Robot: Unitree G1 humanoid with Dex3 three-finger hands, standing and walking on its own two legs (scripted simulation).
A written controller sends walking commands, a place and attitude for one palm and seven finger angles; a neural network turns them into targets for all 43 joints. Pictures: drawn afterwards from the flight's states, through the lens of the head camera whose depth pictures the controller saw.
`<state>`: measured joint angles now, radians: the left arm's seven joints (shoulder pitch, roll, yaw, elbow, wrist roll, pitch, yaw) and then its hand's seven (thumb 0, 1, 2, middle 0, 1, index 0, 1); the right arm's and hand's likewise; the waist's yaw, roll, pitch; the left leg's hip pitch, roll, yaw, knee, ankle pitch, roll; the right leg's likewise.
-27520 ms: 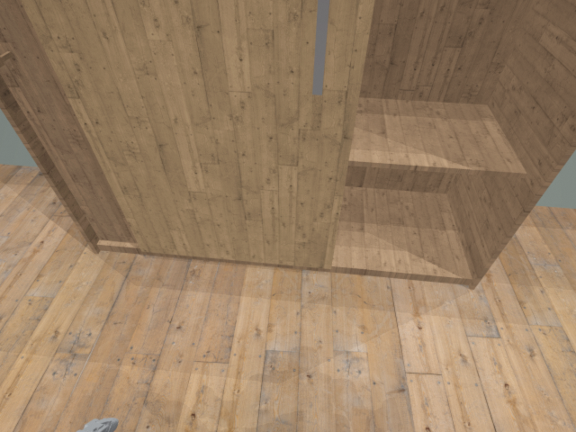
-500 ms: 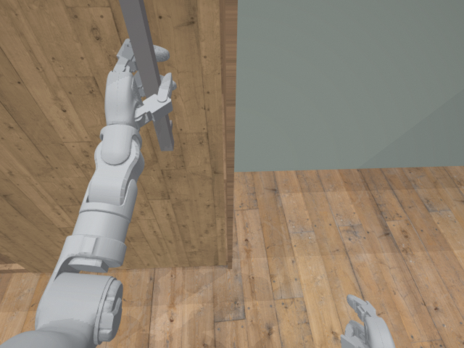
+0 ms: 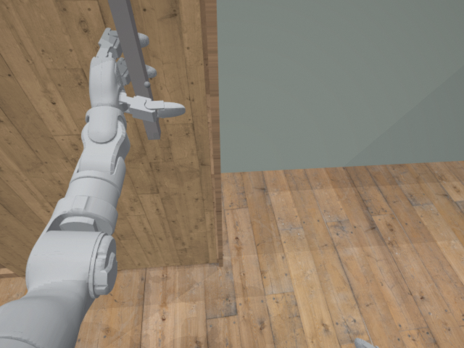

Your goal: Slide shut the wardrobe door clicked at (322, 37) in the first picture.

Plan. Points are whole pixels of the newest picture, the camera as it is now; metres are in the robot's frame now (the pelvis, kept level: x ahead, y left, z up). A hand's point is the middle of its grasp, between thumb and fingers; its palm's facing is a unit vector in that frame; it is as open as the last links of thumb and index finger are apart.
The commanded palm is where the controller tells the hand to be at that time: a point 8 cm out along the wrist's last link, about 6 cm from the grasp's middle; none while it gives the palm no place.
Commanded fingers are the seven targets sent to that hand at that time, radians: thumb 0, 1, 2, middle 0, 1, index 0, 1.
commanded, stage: loosen the grip on the handle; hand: left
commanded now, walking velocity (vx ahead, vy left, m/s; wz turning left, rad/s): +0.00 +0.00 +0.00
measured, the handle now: (138, 57) +0.52 +0.16 +0.24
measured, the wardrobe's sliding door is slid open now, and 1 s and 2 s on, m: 0.00 0.00 0.00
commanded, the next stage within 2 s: slip the hand off the handle in 0.20 s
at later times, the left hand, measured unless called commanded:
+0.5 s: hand (141, 81) +0.48 +0.15 +0.22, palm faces +0.06 -0.99 -0.08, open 14.7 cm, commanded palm +0.45 +0.22 +0.22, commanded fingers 0.00 -0.55 0.20 -0.25 -1.15 -0.25 -1.15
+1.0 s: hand (88, 86) +0.46 +0.23 +0.23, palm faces +0.10 -0.99 -0.07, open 14.7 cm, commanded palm +0.42 +0.27 +0.22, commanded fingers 0.00 -0.55 0.20 -0.25 -1.15 -0.25 -1.15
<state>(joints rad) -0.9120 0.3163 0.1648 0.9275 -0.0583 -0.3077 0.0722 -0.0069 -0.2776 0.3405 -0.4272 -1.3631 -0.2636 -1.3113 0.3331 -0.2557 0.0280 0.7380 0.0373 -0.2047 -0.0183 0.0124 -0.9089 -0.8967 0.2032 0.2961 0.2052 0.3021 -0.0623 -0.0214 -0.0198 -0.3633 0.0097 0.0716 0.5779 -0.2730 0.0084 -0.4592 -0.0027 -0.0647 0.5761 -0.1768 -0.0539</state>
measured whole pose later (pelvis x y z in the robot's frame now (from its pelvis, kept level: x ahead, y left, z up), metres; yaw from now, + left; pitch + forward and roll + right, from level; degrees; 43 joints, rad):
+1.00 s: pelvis +0.05 +0.03 +0.01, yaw +0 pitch +2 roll -1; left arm -0.60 0.35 0.23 0.52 -0.17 -0.16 -0.11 -0.02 -0.56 0.20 -0.27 -1.16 -0.25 -1.15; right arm 0.31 -0.26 0.03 0.70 0.06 -0.12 -0.08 0.01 -0.91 -0.90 0.20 0.30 0.21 0.30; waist 0.00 0.02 -0.05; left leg -0.22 -0.01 0.05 0.49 -0.31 0.04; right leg -0.30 0.00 -0.05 0.46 -0.20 -0.01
